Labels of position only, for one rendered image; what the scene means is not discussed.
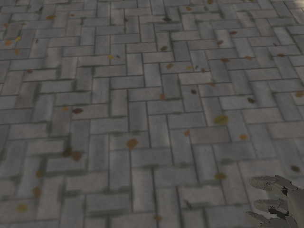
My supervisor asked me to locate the robot right hand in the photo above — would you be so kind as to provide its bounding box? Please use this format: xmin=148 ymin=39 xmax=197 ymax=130
xmin=244 ymin=175 xmax=304 ymax=228

